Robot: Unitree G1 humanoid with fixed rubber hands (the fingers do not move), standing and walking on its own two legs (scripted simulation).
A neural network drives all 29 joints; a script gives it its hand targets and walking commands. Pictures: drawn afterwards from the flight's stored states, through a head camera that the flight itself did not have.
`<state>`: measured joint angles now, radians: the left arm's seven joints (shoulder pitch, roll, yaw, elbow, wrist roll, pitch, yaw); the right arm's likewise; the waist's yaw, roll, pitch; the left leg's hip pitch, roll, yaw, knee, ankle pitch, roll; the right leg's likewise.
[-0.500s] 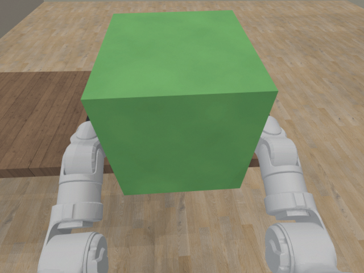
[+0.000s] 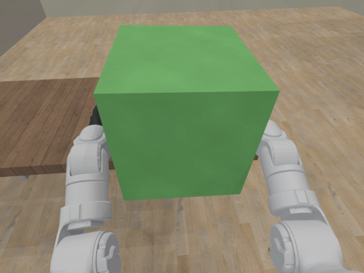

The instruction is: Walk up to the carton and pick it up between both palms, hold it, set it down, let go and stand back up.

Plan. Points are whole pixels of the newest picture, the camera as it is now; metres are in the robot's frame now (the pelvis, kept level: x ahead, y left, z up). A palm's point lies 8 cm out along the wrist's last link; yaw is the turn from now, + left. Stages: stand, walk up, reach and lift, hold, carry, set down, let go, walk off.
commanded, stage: reach and lift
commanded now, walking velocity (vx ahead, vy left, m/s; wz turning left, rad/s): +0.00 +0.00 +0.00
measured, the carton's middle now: (180, 109) +0.42 +0.00 +0.19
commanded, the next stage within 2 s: hold in 0.88 s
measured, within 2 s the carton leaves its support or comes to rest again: neither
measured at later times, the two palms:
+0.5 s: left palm (93, 131) +0.39 +0.19 +0.16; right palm (245, 115) +0.42 -0.14 +0.17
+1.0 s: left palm (95, 126) +0.39 +0.19 +0.17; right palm (249, 124) +0.41 -0.15 +0.15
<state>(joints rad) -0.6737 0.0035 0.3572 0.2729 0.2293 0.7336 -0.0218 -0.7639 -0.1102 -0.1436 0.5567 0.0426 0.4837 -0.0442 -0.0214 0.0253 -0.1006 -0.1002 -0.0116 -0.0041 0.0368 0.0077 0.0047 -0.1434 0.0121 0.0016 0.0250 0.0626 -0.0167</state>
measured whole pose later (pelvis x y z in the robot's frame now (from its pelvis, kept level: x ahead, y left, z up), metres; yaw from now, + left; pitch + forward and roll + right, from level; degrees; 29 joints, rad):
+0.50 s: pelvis +0.04 -0.01 +0.00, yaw +3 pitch +6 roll +0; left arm -0.52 0.05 0.29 0.07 0.16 0.76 -0.05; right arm -0.64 -0.09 -0.05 0.29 0.13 0.59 -0.16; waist -0.04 0.00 -0.14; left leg -0.10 0.00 -0.04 0.01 -0.02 -0.01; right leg -0.15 0.02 -0.04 0.04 0.00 -0.03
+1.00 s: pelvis +0.04 +0.03 +0.00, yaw +0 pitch +1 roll +0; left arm -0.50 -0.04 0.27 -0.25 0.27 1.00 -0.04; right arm -0.57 -0.14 -0.05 0.15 0.14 0.61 -0.07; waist -0.09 0.01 0.02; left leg 0.07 -0.04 0.00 -0.09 0.00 0.04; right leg 0.03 -0.02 0.01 -0.09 0.05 0.02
